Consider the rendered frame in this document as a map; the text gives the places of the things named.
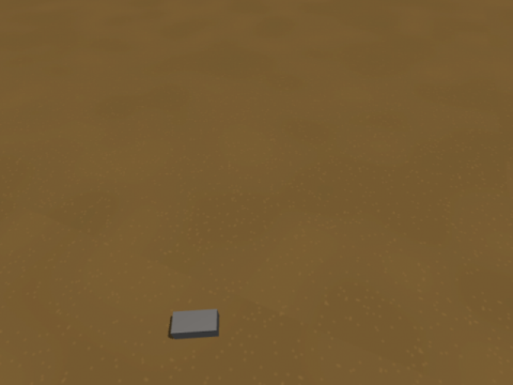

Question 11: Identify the carton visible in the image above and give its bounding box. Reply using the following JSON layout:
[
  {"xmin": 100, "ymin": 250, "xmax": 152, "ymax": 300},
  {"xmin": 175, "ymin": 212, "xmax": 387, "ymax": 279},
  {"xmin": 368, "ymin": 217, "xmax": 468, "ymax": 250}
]
[{"xmin": 171, "ymin": 309, "xmax": 219, "ymax": 339}]

